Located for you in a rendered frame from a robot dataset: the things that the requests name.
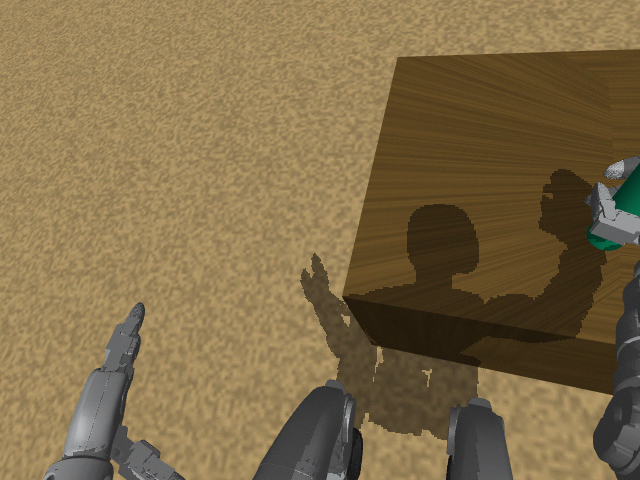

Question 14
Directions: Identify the can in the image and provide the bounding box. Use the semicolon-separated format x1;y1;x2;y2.
587;163;640;251

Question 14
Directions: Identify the left robot foot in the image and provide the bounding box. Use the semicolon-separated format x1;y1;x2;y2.
347;427;363;480

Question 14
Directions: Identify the right robot arm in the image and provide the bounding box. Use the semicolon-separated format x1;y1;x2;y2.
593;260;640;480

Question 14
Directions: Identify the left robot hand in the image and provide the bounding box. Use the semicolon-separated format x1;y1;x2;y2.
61;302;186;480

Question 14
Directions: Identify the right robot hand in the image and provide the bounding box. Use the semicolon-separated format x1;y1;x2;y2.
584;155;640;246

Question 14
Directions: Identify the left robot arm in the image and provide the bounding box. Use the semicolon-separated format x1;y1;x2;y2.
43;456;114;480

